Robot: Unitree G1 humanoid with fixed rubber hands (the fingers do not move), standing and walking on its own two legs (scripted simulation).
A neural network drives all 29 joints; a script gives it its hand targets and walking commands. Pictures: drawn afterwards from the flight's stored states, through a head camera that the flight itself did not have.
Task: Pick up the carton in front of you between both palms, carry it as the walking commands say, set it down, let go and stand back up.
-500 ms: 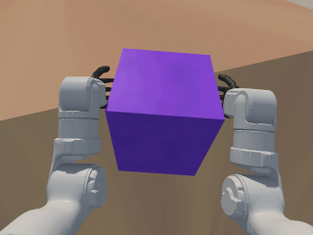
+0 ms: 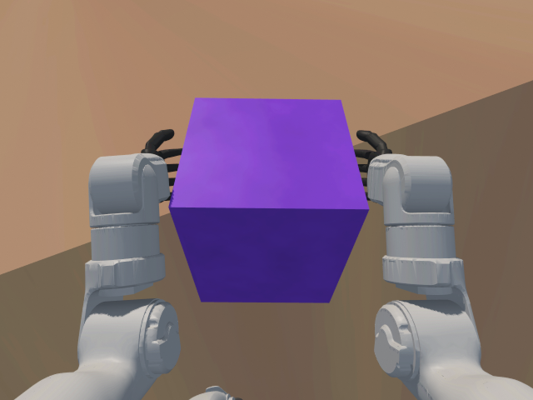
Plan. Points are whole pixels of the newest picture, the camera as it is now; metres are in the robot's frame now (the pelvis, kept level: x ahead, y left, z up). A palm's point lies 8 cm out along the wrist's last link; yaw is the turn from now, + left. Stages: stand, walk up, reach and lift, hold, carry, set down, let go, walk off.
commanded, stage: carry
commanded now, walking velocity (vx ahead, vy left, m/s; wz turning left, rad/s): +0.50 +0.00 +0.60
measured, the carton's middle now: (266, 207) +0.38 -0.04 +0.08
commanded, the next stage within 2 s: none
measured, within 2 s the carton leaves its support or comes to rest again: neither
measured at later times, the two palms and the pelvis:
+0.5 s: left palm (83, 61) +0.59 +0.23 +0.23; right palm (256, 21) +0.70 -0.05 +0.23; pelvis +0.29 -0.04 +0.06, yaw +16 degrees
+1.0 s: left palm out of the picture +0.93 +0.29 +0.27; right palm out of the picture +0.99 +0.00 +0.27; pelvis +0.59 +0.07 +0.09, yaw +17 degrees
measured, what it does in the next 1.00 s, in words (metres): climbs, turning left: right foot, then left foot 0.04 m higher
